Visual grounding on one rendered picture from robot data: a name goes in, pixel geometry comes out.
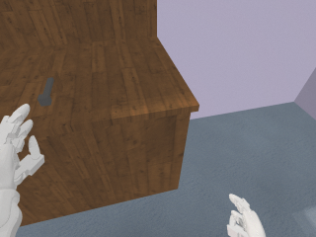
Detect robot left forearm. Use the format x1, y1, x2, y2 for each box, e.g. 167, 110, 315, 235
0, 189, 23, 237

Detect left robot hand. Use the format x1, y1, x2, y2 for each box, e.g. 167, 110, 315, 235
0, 104, 44, 190

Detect tap lever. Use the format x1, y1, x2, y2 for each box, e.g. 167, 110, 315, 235
38, 77, 54, 107

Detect right robot hand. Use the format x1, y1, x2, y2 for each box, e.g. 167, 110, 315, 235
227, 194, 266, 237

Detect counter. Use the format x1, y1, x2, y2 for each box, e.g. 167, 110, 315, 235
0, 0, 199, 227

